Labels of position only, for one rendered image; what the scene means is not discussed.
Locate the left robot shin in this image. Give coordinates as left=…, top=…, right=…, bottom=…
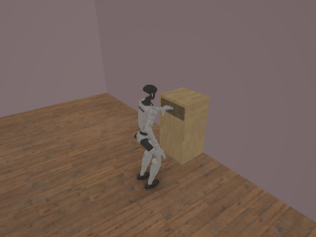
left=140, top=150, right=152, bottom=176

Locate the cabinet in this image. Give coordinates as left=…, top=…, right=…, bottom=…
left=159, top=87, right=210, bottom=165

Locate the right robot upper arm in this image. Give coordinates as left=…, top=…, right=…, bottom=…
left=144, top=107, right=158, bottom=133

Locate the robot right hand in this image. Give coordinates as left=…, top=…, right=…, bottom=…
left=155, top=148, right=166, bottom=162

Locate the robot right forearm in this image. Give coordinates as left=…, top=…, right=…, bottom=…
left=146, top=127, right=160, bottom=150

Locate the robot left hand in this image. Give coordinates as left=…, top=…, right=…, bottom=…
left=162, top=105, right=173, bottom=117

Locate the drawer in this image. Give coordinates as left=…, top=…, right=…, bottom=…
left=161, top=97, right=185, bottom=121

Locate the left robot thigh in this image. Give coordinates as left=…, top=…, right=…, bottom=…
left=134, top=134, right=152, bottom=158

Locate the robot left forearm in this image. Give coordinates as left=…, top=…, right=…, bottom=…
left=154, top=106, right=165, bottom=113

